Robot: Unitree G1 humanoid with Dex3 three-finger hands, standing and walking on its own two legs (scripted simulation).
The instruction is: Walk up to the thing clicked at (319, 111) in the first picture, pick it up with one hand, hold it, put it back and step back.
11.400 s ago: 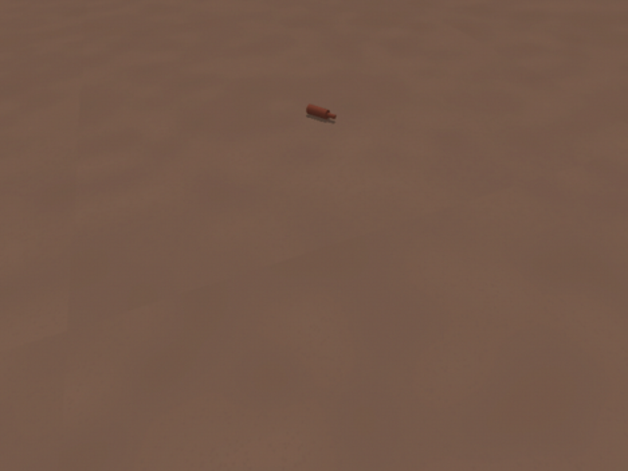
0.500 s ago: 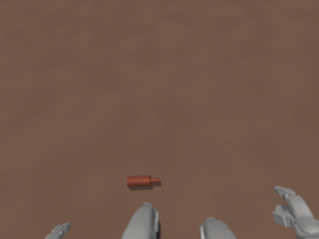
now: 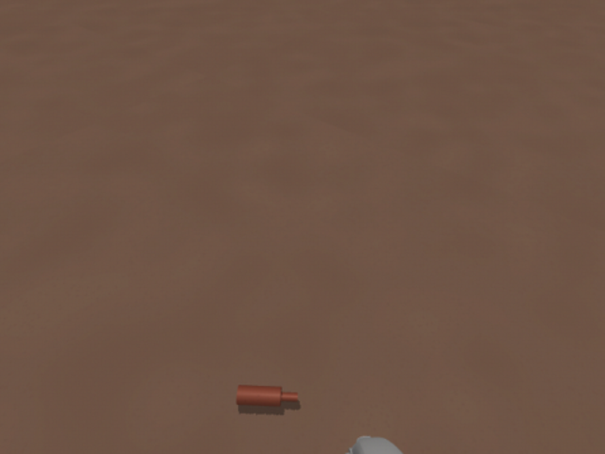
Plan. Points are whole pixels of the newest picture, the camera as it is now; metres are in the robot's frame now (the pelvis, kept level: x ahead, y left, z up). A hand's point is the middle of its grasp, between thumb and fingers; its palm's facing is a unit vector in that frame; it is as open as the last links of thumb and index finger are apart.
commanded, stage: walk up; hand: left
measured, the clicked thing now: (267, 396) +0.48 +0.10 -0.75
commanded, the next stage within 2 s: none
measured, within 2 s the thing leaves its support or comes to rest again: neither
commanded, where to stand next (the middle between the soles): +0.09 -0.09 m, yaw -5 degrees
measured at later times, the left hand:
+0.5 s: hand (167, 449) +0.20 +0.22 -0.16, palm faces -0.14 -0.92 -0.36, open 7.4 cm
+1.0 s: hand out of the picture +0.06 +0.24 -0.14, palm faces -0.11 -0.88 -0.46, open 7.4 cm
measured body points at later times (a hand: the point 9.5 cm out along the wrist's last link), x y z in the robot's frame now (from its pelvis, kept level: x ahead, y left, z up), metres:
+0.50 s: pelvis +0.01 -0.01 -0.03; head +0.09 -0.01 +0.41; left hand +0.20 +0.27 -0.14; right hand +0.09 -0.32 -0.15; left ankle +0.00 +0.10 -0.74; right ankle +0.11 -0.13 -0.74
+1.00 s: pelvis +0.01 -0.04 -0.01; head +0.01 -0.07 +0.44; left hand +0.06 +0.28 -0.11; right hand +0.02 -0.38 -0.13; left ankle +0.09 +0.09 -0.68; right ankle -0.04 -0.18 -0.74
